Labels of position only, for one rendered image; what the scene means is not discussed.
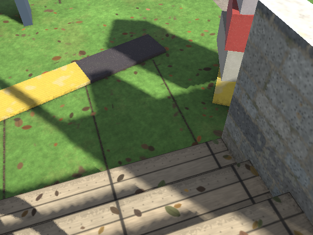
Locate stairs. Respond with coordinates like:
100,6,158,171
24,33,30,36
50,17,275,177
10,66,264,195
0,138,313,235

